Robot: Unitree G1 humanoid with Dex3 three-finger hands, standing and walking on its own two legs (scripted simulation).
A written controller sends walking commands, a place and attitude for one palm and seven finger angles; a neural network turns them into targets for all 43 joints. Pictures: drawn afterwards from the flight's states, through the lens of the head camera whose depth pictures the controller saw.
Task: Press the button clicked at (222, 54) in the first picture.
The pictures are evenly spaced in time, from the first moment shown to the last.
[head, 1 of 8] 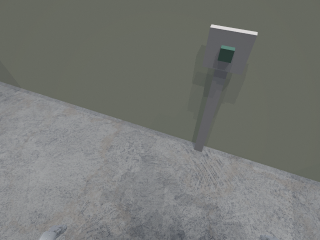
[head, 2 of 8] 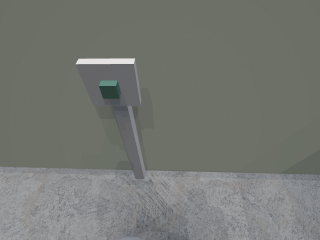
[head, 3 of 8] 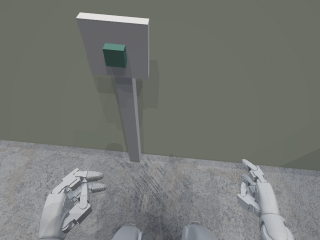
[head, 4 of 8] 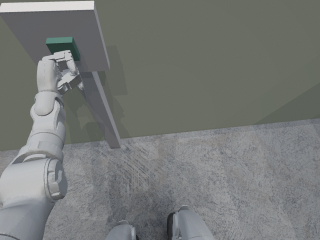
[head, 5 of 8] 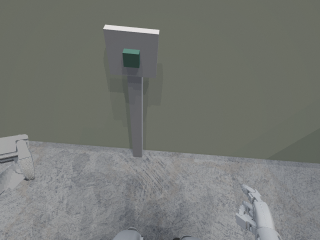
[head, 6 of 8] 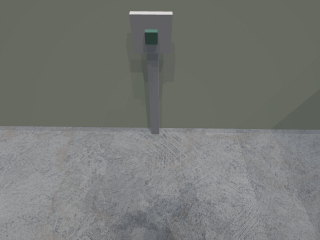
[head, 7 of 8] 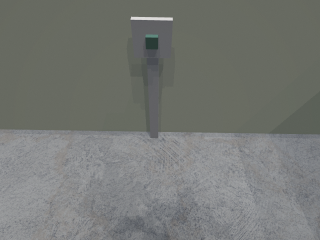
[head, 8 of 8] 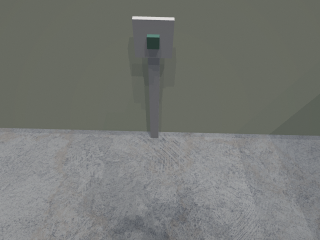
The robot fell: no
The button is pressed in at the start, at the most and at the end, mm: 0 10 0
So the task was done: yes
